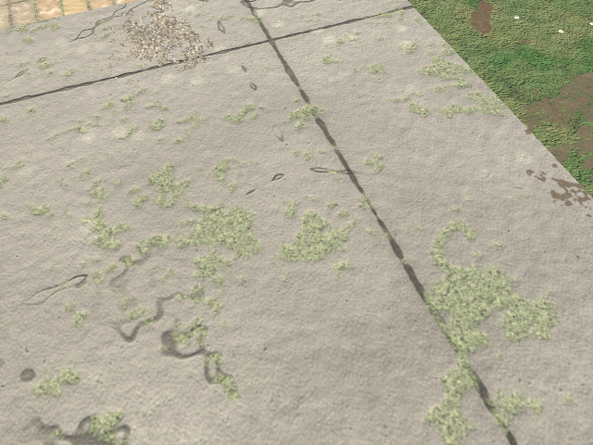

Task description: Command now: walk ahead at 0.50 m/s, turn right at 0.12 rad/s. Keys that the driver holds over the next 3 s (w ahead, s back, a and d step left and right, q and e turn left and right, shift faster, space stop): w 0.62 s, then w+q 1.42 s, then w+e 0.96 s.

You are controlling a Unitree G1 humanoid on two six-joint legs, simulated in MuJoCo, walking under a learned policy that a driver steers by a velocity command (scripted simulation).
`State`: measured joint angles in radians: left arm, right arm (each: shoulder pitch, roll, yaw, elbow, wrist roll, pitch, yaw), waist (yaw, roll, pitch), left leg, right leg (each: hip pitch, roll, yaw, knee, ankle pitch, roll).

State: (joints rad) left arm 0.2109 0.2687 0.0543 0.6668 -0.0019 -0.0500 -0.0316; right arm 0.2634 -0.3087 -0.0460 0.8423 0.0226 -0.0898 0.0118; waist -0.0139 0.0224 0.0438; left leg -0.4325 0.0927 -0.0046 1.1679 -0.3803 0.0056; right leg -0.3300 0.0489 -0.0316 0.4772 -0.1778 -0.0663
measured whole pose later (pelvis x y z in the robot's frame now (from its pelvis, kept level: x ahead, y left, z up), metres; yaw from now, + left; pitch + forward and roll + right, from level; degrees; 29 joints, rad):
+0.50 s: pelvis +0.28 +0.07 +0.00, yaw +0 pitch +2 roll +0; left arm 0.31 0.30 0.05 0.81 -0.02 -0.07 0.00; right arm 0.17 -0.28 -0.04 0.81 0.00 -0.09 0.04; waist 0.00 -0.03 0.03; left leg -0.37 -0.03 0.05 0.50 -0.16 0.06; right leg -0.37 -0.02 0.04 1.14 -0.40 -0.03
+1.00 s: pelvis +0.55 +0.02 +0.00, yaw +9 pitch +2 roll +0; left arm 0.11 0.25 0.05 0.74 0.00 -0.10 -0.01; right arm 0.36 -0.30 -0.06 0.87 0.03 -0.05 -0.01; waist -0.04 0.04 0.02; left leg -0.34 0.00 -0.07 1.11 -0.44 0.02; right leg -0.38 -0.01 -0.04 0.51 -0.16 -0.02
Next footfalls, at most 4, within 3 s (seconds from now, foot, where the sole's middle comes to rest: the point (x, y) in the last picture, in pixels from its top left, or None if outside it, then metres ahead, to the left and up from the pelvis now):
0.36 left None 0.38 0.16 -0.77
0.90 right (345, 353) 0.67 -0.08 -0.77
1.42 left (212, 288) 0.86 0.26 -0.77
1.90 right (227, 187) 1.21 0.24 -0.77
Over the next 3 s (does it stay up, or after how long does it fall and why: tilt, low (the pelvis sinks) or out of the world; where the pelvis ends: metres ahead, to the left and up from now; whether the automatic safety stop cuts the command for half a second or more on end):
stays up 1.45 0.57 -0.01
